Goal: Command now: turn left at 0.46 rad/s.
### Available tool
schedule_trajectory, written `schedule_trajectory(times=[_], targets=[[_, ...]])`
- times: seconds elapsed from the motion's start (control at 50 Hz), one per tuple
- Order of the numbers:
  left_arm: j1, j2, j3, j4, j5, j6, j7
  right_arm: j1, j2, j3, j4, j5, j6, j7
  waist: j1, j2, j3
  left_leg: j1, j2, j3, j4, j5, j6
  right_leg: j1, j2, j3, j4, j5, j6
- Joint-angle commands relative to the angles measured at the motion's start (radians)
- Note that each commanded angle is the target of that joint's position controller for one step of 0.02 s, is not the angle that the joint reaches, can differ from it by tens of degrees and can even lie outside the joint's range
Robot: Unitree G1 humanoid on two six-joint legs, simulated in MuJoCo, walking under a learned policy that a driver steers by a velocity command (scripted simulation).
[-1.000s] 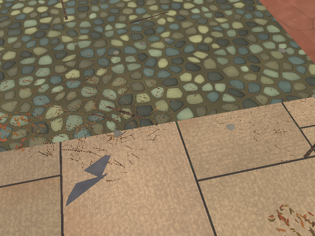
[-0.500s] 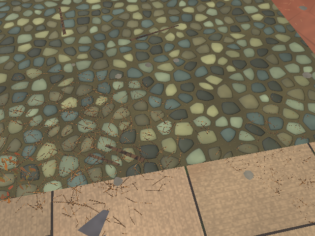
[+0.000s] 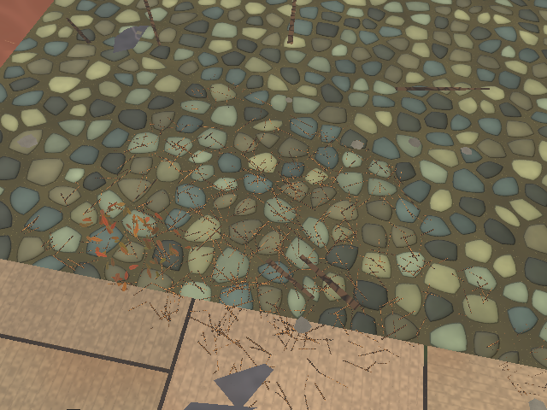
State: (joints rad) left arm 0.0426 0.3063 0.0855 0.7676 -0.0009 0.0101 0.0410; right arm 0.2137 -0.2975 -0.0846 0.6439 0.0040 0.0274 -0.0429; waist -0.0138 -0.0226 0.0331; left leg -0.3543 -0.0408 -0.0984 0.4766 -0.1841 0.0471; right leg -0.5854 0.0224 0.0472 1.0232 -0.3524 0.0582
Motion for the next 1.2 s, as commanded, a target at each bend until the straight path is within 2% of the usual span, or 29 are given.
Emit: schedule_trajectory(times=[0.02,0.14,0.2,0.22,0.24,0.26,0.28,0.34,0.4,0.44,0.48,0.52,0.54,0.56,0.58,0.6,0.62,0.66,0.76,0.84,0.92,0.98,1.0,1.02,1.04,1.06,1.1,1.16,1.2], targets=[[-0.017,0.036,-0.001,-0.059,-0.004,-0.007,-0.007,-0.01,-0.146,-0.035,-0.078,-0.007,-0.005,-0.013,-0.004,0.16,-0.199,0.229,0.235,-0.215,-0.073,0.397,0.163,0.014,-0.021,0.016,-0.106,0.026,0.013],[0.015,0.055,0.0,-0.055,-0.009,-0.01,-0.024,-0.044,-0.133,-0.018,-0.08,-0.014,0.005,0.008,-0.021,0.18,-0.146,0.153,0.24,-0.277,-0.055,0.348,0.184,0.163,-0.029,-0.008,-0.279,-0.024,-0.001],[0.096,0.0,-0.023,-0.016,0.004,-0.023,-0.047,-0.053,-0.025,0.025,-0.043,-0.017,-0.007,0.016,0.027,0.133,-0.151,0.103,0.179,-0.181,-0.026,0.182,0.1,0.392,-0.049,-0.023,-0.626,0.263,-0.036],[0.074,0.064,-0.013,-0.032,0.018,-0.024,-0.048,-0.012,-0.042,0.019,-0.032,-0.031,-0.016,0.016,-0.014,0.07,-0.132,0.081,0.115,-0.132,0.033,0.049,0.047,0.413,-0.104,0.064,-0.617,0.396,-0.066],[0.032,0.161,0.007,-0.06,0.017,-0.022,-0.044,0.042,-0.064,0.008,-0.033,-0.048,-0.026,0.016,-0.084,-0.093,-0.113,0.056,0.007,-0.028,0.116,-0.117,-0.007,0.376,-0.2,0.193,-0.604,0.537,-0.146],[-0.007,0.151,0.008,-0.071,0.009,-0.021,-0.044,-0.006,-0.078,0.003,-0.048,-0.056,-0.031,0.01,-0.072,-0.183,-0.078,0.068,-0.002,0.021,0.11,-0.138,-0.054,0.286,-0.25,0.295,-0.649,0.436,-0.239],[-0.004,0.145,0.013,-0.08,0.002,-0.02,-0.043,-0.065,-0.11,-0.01,-0.053,-0.043,-0.033,0.001,-0.036,-0.183,-0.052,0.057,-0.004,0.04,0.132,-0.128,-0.063,0.277,-0.236,0.33,-0.664,0.369,-0.249],[0.09,0.184,0.036,-0.076,-0.015,-0.026,-0.028,-0.142,-0.069,-0.017,-0.083,-0.019,-0.027,-0.005,0.027,-0.2,-0.066,-0.078,-0.05,0.037,0.257,-0.272,-0.066,0.409,-0.252,0.444,-0.649,0.488,-0.293],[0.127,0.18,0.052,-0.082,-0.024,-0.024,-0.013,-0.142,-0.04,-0.018,-0.09,-0.003,-0.038,0.003,0.038,-0.136,-0.121,-0.185,-0.038,-0.026,0.387,-0.4,-0.086,0.535,-0.26,0.497,-0.626,0.61,-0.308],[0.087,0.168,0.061,-0.103,-0.042,0.004,-0.001,-0.127,-0.028,-0.018,-0.08,0.008,-0.046,0.009,0.026,-0.121,-0.145,-0.137,-0.036,-0.025,0.271,-0.319,-0.102,0.526,-0.21,0.472,-0.621,0.567,-0.261],[0.053,0.166,0.068,-0.126,-0.045,0.034,0.001,-0.092,-0.018,-0.018,-0.063,0.016,-0.053,0.023,0.014,-0.137,-0.162,-0.013,-0.059,0.004,0.131,-0.231,-0.106,0.457,-0.164,0.457,-0.62,0.525,-0.233],[0.012,0.154,0.066,-0.151,-0.058,0.046,-0.001,0.0,-0.035,-0.032,-0.028,0.018,-0.054,0.033,-0.038,-0.136,-0.173,0.173,-0.062,0.036,-0.11,-0.04,-0.093,0.356,-0.108,0.44,-0.591,0.388,-0.186],[0.033,0.119,0.056,-0.157,-0.056,0.046,-0.001,0.034,-0.078,-0.048,-0.014,0.015,-0.048,0.029,-0.034,-0.09,-0.177,0.317,0.031,-0.02,-0.171,0.025,-0.062,0.224,-0.056,0.403,-0.532,0.178,-0.135],[0.119,0.04,0.037,-0.153,-0.039,0.043,-0.007,0.007,-0.171,-0.063,-0.039,-0.012,-0.034,0.017,0.028,0.198,-0.183,0.425,0.298,-0.301,-0.194,0.099,0.059,0.011,0.088,0.224,-0.273,-0.177,-0.068],[0.131,0.116,0.06,-0.164,-0.025,0.024,-0.009,-0.038,-0.176,-0.059,-0.066,-0.069,-0.038,0.026,0.037,0.264,-0.133,0.273,0.464,-0.463,-0.222,0.166,0.178,-0.078,0.064,0.183,-0.073,-0.282,-0.032],[0.138,0.186,0.08,-0.151,-0.024,0.02,-0.012,-0.103,-0.135,-0.047,-0.091,-0.067,-0.048,0.022,0.063,0.189,-0.086,0.217,0.451,-0.387,-0.225,0.165,0.196,-0.065,-0.002,0.152,0.068,-0.216,-0.014],[0.158,0.2,0.088,-0.125,-0.027,0.027,-0.011,-0.16,-0.091,-0.034,-0.098,-0.05,-0.052,0.015,0.079,0.131,-0.054,0.191,0.366,-0.257,-0.21,0.123,0.152,-0.065,-0.022,0.126,0.117,-0.136,-0.001],[0.181,0.156,0.079,-0.104,-0.026,0.045,-0.01,-0.181,-0.073,-0.024,-0.104,-0.026,-0.052,-0.003,0.068,0.124,-0.034,0.204,0.276,-0.096,-0.189,0.157,0.11,-0.101,-0.037,0.091,0.217,-0.017,0.024],[0.066,0.086,0.038,-0.179,-0.021,0.034,-0.016,-0.017,-0.108,-0.027,-0.053,-0.028,-0.039,-0.006,-0.02,0.131,-0.069,0.336,0.298,-0.039,-0.17,0.383,0.198,-0.12,-0.044,0.048,0.095,-0.015,0.07],[0.051,0.063,0.016,-0.191,-0.009,0.034,-0.025,-0.045,-0.145,-0.037,-0.045,-0.012,-0.034,0.014,-0.016,0.153,-0.092,0.324,0.319,0.004,-0.16,0.395,0.209,0.012,-0.06,0.013,-0.1,-0.043,0.06],[0.044,0.064,0.01,-0.195,-0.013,0.036,-0.031,-0.032,-0.156,-0.038,-0.014,0.008,-0.032,0.029,-0.02,0.196,-0.1,0.291,0.318,0.024,-0.12,0.43,0.198,0.177,-0.035,-0.056,-0.323,-0.045,0.024],[0.114,0.066,0.011,-0.165,-0.01,0.031,-0.04,-0.006,-0.12,-0.02,0.023,0.029,-0.033,0.027,0.027,0.167,-0.11,0.223,0.277,0.06,-0.023,0.377,0.106,0.416,-0.016,-0.068,-0.715,0.261,-0.055],[0.146,0.117,0.019,-0.165,-0.004,0.03,-0.032,0.032,-0.079,-0.003,0.03,0.005,-0.043,0.03,0.013,0.069,-0.177,0.12,0.225,0.11,0.056,0.221,0.022,0.603,-0.121,0.06,-0.694,0.515,-0.088],[0.141,0.178,0.022,-0.182,0.014,0.033,-0.019,0.048,-0.013,0.025,0.008,-0.051,-0.057,0.043,-0.027,-0.188,-0.212,-0.076,0.131,0.184,0.21,-0.273,-0.069,0.734,-0.33,0.265,-0.591,0.926,-0.203],[0.131,0.105,0.004,-0.169,0.027,0.02,-0.026,-0.019,-0.054,0.015,-0.003,-0.035,-0.05,0.034,0.033,-0.194,-0.219,-0.094,0.113,0.11,0.304,-0.461,-0.114,0.609,-0.393,0.308,-0.624,0.823,-0.361],[0.092,0.049,-0.015,-0.159,0.034,0.001,-0.033,-0.018,-0.094,0.007,0.013,-0.01,-0.041,0.034,0.021,-0.136,-0.181,-0.081,0.133,0.075,0.364,-0.458,-0.126,0.562,-0.35,0.246,-0.653,0.719,-0.356],[0.035,0.058,-0.01,-0.141,0.029,-0.019,-0.035,-0.003,-0.109,-0.005,0.044,0.007,-0.016,0.028,0.01,-0.138,-0.124,-0.103,0.126,0.056,0.409,-0.392,-0.134,0.52,-0.286,0.145,-0.66,0.646,-0.288],[0.028,0.128,0.019,-0.125,0.017,-0.013,-0.016,0.037,-0.149,-0.028,0.046,0.022,0.008,0.017,0.003,-0.133,-0.086,-0.135,0.084,0.068,0.599,-0.339,-0.15,0.455,-0.306,0.083,-0.672,0.674,-0.306],[0.015,0.092,0.013,-0.124,0.016,-0.002,-0.002,0.03,-0.122,-0.026,0.036,0.03,0.021,0.012,0.006,-0.124,-0.064,-0.186,0.101,0.072,0.628,-0.298,-0.155,0.453,-0.316,0.049,-0.698,0.549,-0.304]])
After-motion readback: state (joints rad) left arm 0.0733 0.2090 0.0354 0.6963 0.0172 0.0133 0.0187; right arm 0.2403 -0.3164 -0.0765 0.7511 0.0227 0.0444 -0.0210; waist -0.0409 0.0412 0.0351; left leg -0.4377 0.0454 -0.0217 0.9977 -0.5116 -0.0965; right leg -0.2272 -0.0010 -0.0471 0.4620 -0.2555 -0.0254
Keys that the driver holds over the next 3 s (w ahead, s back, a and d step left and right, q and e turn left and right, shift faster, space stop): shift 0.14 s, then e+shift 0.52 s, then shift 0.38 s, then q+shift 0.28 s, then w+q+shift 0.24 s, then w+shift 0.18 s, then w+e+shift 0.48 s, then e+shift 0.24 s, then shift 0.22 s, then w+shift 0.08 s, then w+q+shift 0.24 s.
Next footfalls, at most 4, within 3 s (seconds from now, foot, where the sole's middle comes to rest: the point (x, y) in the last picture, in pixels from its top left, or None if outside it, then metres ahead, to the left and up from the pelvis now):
0.22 right None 0.06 -0.15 -0.78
0.54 left None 0.06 0.09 -0.78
1.00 right None -0.03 -0.15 -0.78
1.48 left None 0.03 0.09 -0.78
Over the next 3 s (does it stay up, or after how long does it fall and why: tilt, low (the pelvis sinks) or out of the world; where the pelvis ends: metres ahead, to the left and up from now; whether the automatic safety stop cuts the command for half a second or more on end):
stays up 0.99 -0.14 0.00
